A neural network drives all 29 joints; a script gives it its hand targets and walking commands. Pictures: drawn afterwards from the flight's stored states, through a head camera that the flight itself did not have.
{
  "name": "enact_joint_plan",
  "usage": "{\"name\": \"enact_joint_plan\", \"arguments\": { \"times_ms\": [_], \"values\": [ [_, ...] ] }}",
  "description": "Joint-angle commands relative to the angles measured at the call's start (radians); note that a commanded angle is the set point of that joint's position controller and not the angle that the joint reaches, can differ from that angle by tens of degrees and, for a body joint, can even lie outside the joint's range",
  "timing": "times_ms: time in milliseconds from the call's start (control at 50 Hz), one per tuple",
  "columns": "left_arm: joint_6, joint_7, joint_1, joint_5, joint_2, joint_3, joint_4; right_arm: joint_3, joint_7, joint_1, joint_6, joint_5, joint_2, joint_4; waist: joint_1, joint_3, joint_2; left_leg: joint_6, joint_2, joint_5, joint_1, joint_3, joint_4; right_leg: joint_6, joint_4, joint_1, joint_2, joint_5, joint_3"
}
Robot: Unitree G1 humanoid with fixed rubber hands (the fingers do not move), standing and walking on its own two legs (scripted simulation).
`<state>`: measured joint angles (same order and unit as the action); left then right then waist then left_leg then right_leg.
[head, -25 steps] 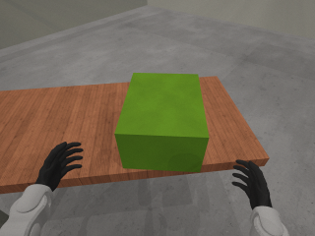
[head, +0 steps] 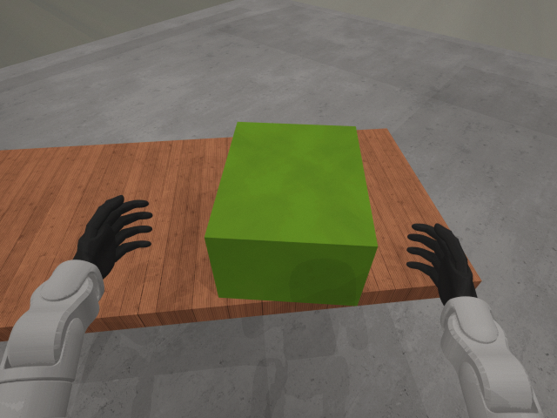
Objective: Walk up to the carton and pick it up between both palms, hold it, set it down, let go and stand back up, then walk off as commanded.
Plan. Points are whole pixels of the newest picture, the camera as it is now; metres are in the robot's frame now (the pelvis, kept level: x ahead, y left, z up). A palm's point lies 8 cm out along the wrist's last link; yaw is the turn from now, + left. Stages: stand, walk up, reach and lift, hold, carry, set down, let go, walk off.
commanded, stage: reach and lift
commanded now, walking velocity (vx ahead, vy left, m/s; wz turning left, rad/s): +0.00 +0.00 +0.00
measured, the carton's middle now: (292, 205) +0.51 -0.03 +0.01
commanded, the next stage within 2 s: none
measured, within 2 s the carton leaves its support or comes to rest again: neither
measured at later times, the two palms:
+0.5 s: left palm (120, 190) +0.39 +0.22 +0.17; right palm (436, 226) +0.36 -0.22 +0.12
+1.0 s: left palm (144, 151) +0.45 +0.20 +0.18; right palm (424, 177) +0.43 -0.22 +0.15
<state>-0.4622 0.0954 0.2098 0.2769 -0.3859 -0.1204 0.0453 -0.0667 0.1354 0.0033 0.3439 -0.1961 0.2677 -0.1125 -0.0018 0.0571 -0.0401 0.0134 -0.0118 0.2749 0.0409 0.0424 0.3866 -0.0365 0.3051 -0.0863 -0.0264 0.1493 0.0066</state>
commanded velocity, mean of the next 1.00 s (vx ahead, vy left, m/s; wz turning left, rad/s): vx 0.00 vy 0.00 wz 0.00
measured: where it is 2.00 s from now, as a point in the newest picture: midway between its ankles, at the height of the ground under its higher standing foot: outside the picture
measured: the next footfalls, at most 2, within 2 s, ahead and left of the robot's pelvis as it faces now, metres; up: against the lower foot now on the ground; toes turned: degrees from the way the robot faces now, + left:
none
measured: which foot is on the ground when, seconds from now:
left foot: down 0.00-1.00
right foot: down 0.00-1.00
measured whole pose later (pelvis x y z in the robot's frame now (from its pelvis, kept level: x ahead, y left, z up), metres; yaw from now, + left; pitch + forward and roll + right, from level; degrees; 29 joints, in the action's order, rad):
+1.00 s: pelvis +0.01 +0.00 +0.00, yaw +0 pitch +4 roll -1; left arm -0.24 0.07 1.01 0.29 -0.39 0.05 0.99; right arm -0.07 0.11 0.82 0.21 -0.21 0.32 0.83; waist 0.00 -0.05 -0.03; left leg 0.01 -0.01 0.27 0.20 0.04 0.39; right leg -0.04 0.30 -0.24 -0.03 0.14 0.01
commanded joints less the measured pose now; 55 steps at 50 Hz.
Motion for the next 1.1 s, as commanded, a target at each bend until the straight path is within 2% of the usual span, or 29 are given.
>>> {"name": "enact_joint_plan", "arguments": {
  "times_ms": [0, 40, 80, 140, 180, 200, 260, 280, 340, 420, 460, 500, 560, 620, 660, 700, 720, 740, 760, 780, 820, 840, 860, 880, 900, 920, 940, 980, 1080],
  "values": [
    [0.027, -0.005, 0.336, -0.016, -0.15, -0.082, -0.126, -0.075, 0.001, 0.368, -0.042, -0.114, 0.132, -0.033, 0.023, -0.288, -0.009, -0.086, -0.021, -0.452, 0.018, -0.018, -0.051, 0.075, -0.023, 0.171, 0.057, -0.222, 0.012],
    [0.01, 0.001, 0.334, -0.024, -0.143, -0.093, -0.015, -0.069, 0.006, 0.38, -0.033, -0.122, 0.139, 0.012, 0.008, -0.254, 0.007, -0.078, -0.018, -0.43, 0.048, -0.018, -0.06, 0.077, -0.032, 0.158, 0.063, -0.216, 0.017],
    [0.023, 0.008, 0.494, -0.004, -0.175, -0.069, 0.131, -0.104, 0.008, 0.497, -0.017, -0.087, 0.122, 0.112, 0.048, -0.222, 0.006, -0.062, -0.017, -0.274, 0.136, -0.015, -0.085, 0.072, -0.032, 0.137, 0.045, -0.134, 0.018],
    [0.009, -0.007, 0.482, -0.028, -0.163, -0.067, 0.011, -0.089, 0.011, 0.51, -0.031, -0.108, 0.163, 0.098, 0.04, -0.282, -0.003, -0.083, -0.022, -0.456, 0.031, -0.024, -0.049, 0.073, -0.023, 0.154, 0.059, -0.239, 0.005],
    [0.004, -0.002, 0.56, -0.029, -0.173, -0.07, 0.105, -0.08, 0.007, 0.601, -0.028, -0.116, 0.173, 0.145, 0.027, -0.275, 0.026, -0.079, -0.025, -0.433, 0.089, -0.023, -0.045, 0.07, -0.015, 0.136, 0.066, -0.217, 0.001],
    [0.006, -0.006, 0.555, -0.03, -0.168, -0.057, 0.082, -0.101, 0.005, 0.567, -0.024, -0.113, 0.183, 0.226, 0.055, -0.286, -0.016, -0.092, -0.024, -0.46, 0.036, -0.029, -0.041, 0.07, -0.024, 0.119, 0.072, -0.221, -0.005],
    [0.009, -0.01, 0.624, -0.033, -0.187, -0.084, 0.156, -0.088, 0.001, 0.667, -0.046, -0.113, 0.169, 0.209, 0.042, -0.356, 0.012, -0.073, -0.009, -0.473, 0.06, -0.02, -0.037, 0.068, -0.005, 0.135, 0.066, -0.268, -0.002],
    [0.016, -0.011, 0.681, -0.012, -0.171, -0.048, 0.212, -0.103, 0.003, 0.718, -0.04, -0.104, 0.165, 0.264, 0.064, -0.342, 0.022, -0.073, -0.017, -0.429, 0.105, -0.038, -0.034, 0.068, 0.001, 0.136, 0.062, -0.236, 0.002],
    [0.037, -0.02, 0.715, -0.01, -0.184, -0.018, 0.187, -0.087, 0.002, 0.767, -0.063, -0.106, 0.182, 0.286, 0.068, -0.384, -0.01, -0.085, -0.022, -0.523, 0.044, -0.03, -0.015, 0.061, 0.003, 0.098, 0.071, -0.299, -0.015],
    [0.051, -0.021, 0.816, -0.008, -0.149, 0.031, 0.347, -0.105, -0.014, 0.855, -0.06, -0.104, 0.17, 0.448, 0.09, -0.357, -0.011, -0.094, -0.034, -0.467, 0.078, -0.046, -0.02, 0.073, -0.016, 0.06, 0.072, -0.218, -0.027],
    [0.037, -0.035, 0.786, -0.032, -0.147, 0.006, 0.291, -0.108, -0.011, 0.84, -0.076, -0.1, 0.204, 0.429, 0.08, -0.418, -0.008, -0.11, -0.041, -0.587, 0.004, -0.049, 0.003, 0.068, -0.014, 0.063, 0.087, -0.278, -0.029],
    [0.046, -0.034, 0.886, -0.06, -0.159, -0.01, 0.431, -0.074, -0.019, 0.934, -0.076, -0.111, 0.207, 0.536, 0.072, -0.359, -0.006, -0.091, -0.021, -0.546, 0.061, -0.049, -0.009, 0.063, -0.015, 0.037, 0.081, -0.263, -0.033],
    [0.083, -0.028, 0.869, -0.02, -0.167, 0.006, 0.491, -0.058, -0.022, 0.95, -0.1, -0.095, 0.175, 0.52, 0.069, -0.452, 0.073, -0.052, -0.011, -0.466, 0.112, -0.033, -0.017, 0.044, 0.021, 0.144, 0.063, -0.365, -0.02],
    [0.119, -0.027, 1.017, -0.026, -0.213, 0.027, 0.514, -0.067, -0.016, 1.051, -0.106, -0.095, 0.208, 0.573, 0.095, -0.494, 0.015, -0.07, -0.009, -0.52, 0.098, -0.044, 0.008, 0.043, 0.033, 0.118, 0.066, -0.377, -0.02],
    [0.151, -0.031, 1.068, -0.011, -0.213, 0.031, 0.514, -0.077, -0.015, 1.105, -0.123, -0.09, 0.21, 0.589, 0.099, -0.524, 0.015, -0.076, -0.01, -0.554, 0.089, -0.037, 0.019, 0.042, 0.038, 0.101, 0.069, -0.393, -0.031],
    [0.172, -0.023, 1.044, -0.011, -0.177, 0.045, 0.659, -0.029, -0.02, 1.102, -0.133, -0.091, 0.168, 0.659, 0.092, -0.498, 0.08, -0.052, -0.005, -0.505, 0.114, -0.045, 0.003, 0.036, 0.037, 0.115, 0.061, -0.416, -0.027],
    [0.196, -0.025, 1.118, -0.007, -0.194, 0.059, 0.645, -0.044, -0.016, 1.168, -0.141, -0.091, 0.19, 0.662, 0.101, -0.542, 0.03, -0.062, 0.0, -0.478, 0.113, -0.037, 0.004, 0.041, 0.034, 0.107, 0.058, -0.387, -0.025],
    [0.202, -0.029, 1.112, 0.002, -0.189, 0.07, 0.663, -0.011, -0.02, 1.183, -0.136, -0.103, 0.187, 0.678, 0.085, -0.519, 0.052, -0.063, -0.007, -0.536, 0.104, -0.043, 0.023, 0.047, 0.048, 0.094, 0.058, -0.423, -0.021],
    [0.216, -0.037, 1.15, -0.003, -0.202, 0.074, 0.613, -0.055, -0.021, 1.176, -0.152, -0.094, 0.204, 0.702, 0.109, -0.61, 0.013, -0.084, -0.019, -0.601, 0.042, -0.053, 0.032, 0.046, 0.047, 0.075, 0.072, -0.397, -0.033],
    [0.218, -0.035, 1.091, -0.012, -0.198, 0.047, 0.652, -0.015, -0.018, 1.152, -0.152, -0.096, 0.198, 0.715, 0.087, -0.607, 0.049, -0.075, -0.006, -0.611, 0.059, -0.039, 0.04, 0.048, 0.048, 0.092, 0.07, -0.46, -0.025],
    [0.224, -0.035, 1.175, -0.016, -0.191, 0.063, 0.748, -0.016, -0.019, 1.239, -0.159, -0.101, 0.199, 0.798, 0.091, -0.59, 0.014, -0.086, -0.009, -0.63, 0.054, -0.047, 0.043, 0.052, 0.034, 0.049, 0.071, -0.41, -0.033],
    [0.232, -0.029, 1.178, 0.013, -0.178, 0.105, 0.805, -0.033, -0.022, 1.244, -0.156, -0.097, 0.203, 0.851, 0.119, -0.538, 0.038, -0.081, -0.015, -0.593, 0.066, -0.057, 0.042, 0.044, 0.034, 0.028, 0.068, -0.397, -0.039],
    [0.239, -0.033, 1.214, 0.02, -0.172, 0.118, 0.748, -0.039, -0.016, 1.284, -0.171, -0.094, 0.223, 0.816, 0.116, -0.597, 0.023, -0.088, -0.016, -0.624, 0.05, -0.054, 0.043, 0.051, 0.031, 0.03, 0.073, -0.405, -0.036],
    [0.236, -0.04, 1.221, 0.021, -0.169, 0.126, 0.817, -0.029, -0.025, 1.314, -0.17, -0.097, 0.223, 0.869, 0.098, -0.566, 0.011, -0.091, -0.027, -0.627, 0.05, -0.052, 0.041, 0.052, 0.035, 0.001, 0.081, -0.374, -0.052],
    [0.246, -0.035, 1.227, 0.028, -0.17, 0.142, 0.833, -0.052, -0.024, 1.303, -0.18, -0.093, 0.233, 0.897, 0.123, -0.576, 0.023, -0.093, -0.028, -0.618, 0.044, -0.067, 0.051, 0.055, 0.034, -0.012, 0.08, -0.379, -0.056],
    [0.261, -0.036, 1.242, 0.045, -0.186, 0.132, 0.873, -0.036, -0.019, 1.341, -0.187, -0.089, 0.227, 0.84, 0.099, -0.632, 0.06, -0.085, -0.027, -0.637, 0.058, -0.052, 0.063, 0.055, 0.042, 0.007, 0.079, -0.419, -0.047],
    [0.277, -0.03, 1.301, 0.048, -0.166, 0.176, 0.948, -0.054, -0.022, 1.385, -0.189, -0.072, 0.226, 0.963, 0.139, -0.592, 0.051, -0.086, -0.025, -0.583, 0.088, -0.066, 0.057, 0.053, 0.041, -0.023, 0.071, -0.381, -0.049],
    [0.288, -0.046, 1.283, 0.043, -0.17, 0.163, 0.871, -0.023, -0.023, 1.354, -0.21, -0.099, 0.233, 0.946, 0.111, -0.638, 0.021, -0.111, -0.035, -0.75, 0.003, -0.065, 0.081, 0.039, 0.039, -0.053, 0.088, -0.385, -0.053],
    [0.34, -0.036, 1.256, 0.025, -0.158, 0.166, 1.053, 0.024, -0.023, 1.339, -0.242, -0.11, 0.193, 1.076, 0.106, -0.642, 0.043, -0.104, -0.014, -0.689, 0.051, -0.051, 0.093, 0.041, 0.044, -0.042, 0.072, -0.412, -0.048]
  ]
}}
